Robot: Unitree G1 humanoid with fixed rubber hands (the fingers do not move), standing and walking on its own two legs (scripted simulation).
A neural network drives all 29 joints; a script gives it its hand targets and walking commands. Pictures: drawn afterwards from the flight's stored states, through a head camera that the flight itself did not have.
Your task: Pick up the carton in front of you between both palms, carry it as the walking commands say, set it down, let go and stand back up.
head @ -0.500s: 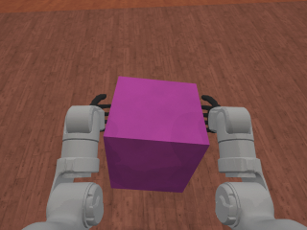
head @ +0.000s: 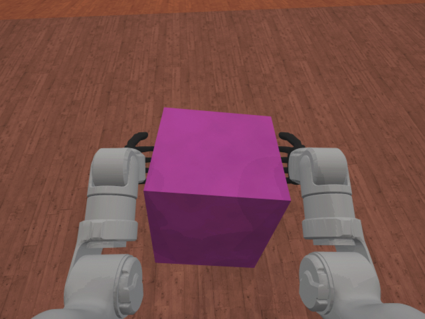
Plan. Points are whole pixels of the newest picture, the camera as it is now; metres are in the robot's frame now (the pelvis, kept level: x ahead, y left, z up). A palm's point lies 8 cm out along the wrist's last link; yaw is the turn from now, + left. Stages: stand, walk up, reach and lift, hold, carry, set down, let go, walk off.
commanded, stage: carry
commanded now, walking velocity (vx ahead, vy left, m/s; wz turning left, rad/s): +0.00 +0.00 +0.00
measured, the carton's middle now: (211, 191) +0.35 +0.00 +0.06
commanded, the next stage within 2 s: none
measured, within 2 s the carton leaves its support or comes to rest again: neither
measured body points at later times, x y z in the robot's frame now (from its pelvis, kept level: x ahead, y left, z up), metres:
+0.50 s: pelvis +0.00 +0.01 +0.00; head -0.02 +0.00 +0.45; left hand +0.36 +0.15 +0.13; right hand +0.36 -0.15 +0.12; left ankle +0.04 +0.10 -0.73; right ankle -0.05 -0.09 -0.74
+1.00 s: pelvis +0.10 +0.02 +0.01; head +0.11 +0.01 +0.46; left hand +0.50 +0.14 +0.19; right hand +0.48 -0.16 +0.17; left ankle +0.03 +0.10 -0.73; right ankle +0.11 -0.09 -0.64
